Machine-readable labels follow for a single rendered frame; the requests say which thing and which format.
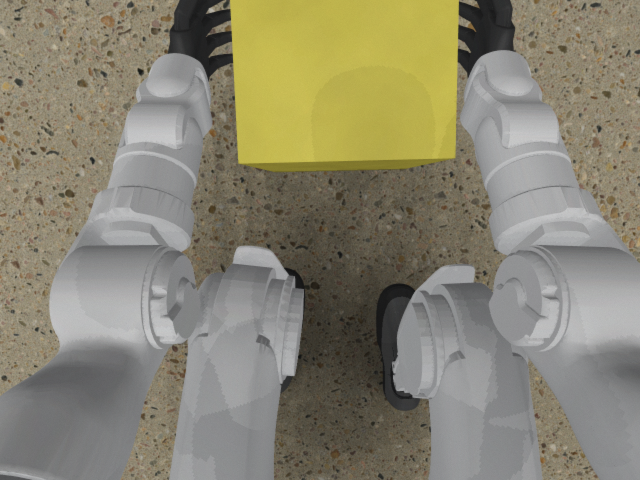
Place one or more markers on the robot left foot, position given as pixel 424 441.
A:
pixel 300 285

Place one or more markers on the robot right forearm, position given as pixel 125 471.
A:
pixel 533 192

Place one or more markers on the left robot hand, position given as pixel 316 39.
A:
pixel 189 31

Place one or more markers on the right robot upper arm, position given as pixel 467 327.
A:
pixel 575 311

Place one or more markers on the right robot hand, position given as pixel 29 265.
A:
pixel 494 30

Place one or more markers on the robot left shin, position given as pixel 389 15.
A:
pixel 245 255

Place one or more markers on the carton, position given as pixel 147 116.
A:
pixel 342 85

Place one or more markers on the robot left forearm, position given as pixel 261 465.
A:
pixel 155 170

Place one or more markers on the left robot upper arm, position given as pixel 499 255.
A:
pixel 116 310

